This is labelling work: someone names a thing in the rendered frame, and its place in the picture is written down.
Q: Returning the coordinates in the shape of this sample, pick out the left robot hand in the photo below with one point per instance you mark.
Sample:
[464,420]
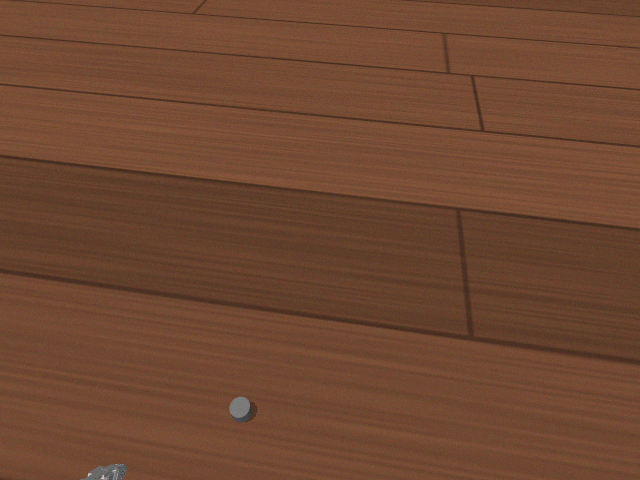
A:
[110,472]

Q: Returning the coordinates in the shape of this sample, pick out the tin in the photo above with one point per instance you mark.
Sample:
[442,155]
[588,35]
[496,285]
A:
[240,409]

